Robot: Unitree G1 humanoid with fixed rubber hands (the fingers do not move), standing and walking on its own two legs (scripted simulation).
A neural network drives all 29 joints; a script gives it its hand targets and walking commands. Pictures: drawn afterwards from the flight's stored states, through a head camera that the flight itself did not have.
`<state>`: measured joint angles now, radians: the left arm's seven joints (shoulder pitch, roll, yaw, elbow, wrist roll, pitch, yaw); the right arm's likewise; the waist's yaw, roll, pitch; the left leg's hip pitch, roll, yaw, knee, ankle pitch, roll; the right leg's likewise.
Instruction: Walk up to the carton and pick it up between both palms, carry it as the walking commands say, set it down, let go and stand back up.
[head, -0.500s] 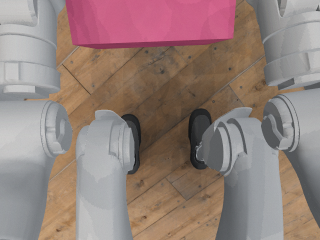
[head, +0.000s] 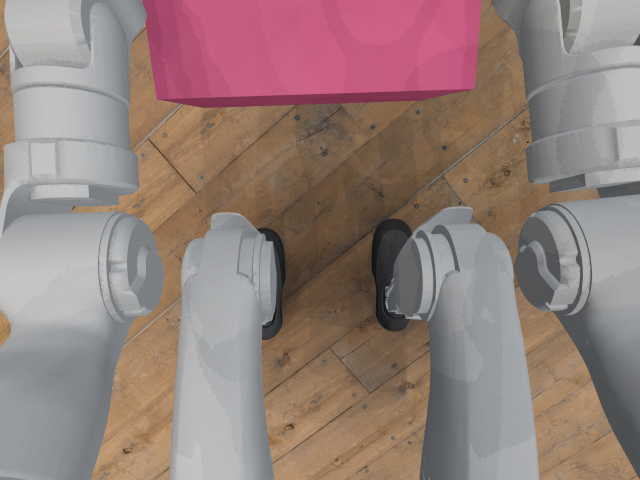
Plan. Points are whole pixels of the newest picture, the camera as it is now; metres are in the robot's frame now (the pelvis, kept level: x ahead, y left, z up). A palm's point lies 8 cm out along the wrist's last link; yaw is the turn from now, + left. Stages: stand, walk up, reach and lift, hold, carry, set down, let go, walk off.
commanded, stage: reach and lift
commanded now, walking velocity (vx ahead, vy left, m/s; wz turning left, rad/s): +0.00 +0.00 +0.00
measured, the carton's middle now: out of the picture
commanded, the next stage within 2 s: none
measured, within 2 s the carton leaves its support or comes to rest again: neither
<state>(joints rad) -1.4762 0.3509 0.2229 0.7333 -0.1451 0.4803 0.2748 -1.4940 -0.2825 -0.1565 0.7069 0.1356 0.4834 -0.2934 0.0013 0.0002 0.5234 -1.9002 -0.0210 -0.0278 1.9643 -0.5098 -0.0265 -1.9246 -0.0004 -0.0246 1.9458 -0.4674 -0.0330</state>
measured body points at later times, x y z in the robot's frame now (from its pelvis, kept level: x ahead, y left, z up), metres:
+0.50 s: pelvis -0.02 +0.00 +0.05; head +0.31 +0.00 +0.34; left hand +0.55 +0.19 -0.02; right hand +0.56 -0.15 -0.03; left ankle +0.14 +0.13 -0.41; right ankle +0.16 -0.11 -0.41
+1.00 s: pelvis -0.02 +0.00 +0.11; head +0.29 +0.00 +0.43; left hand +0.54 +0.20 +0.07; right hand +0.54 -0.15 +0.06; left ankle +0.14 +0.13 -0.41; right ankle +0.16 -0.11 -0.41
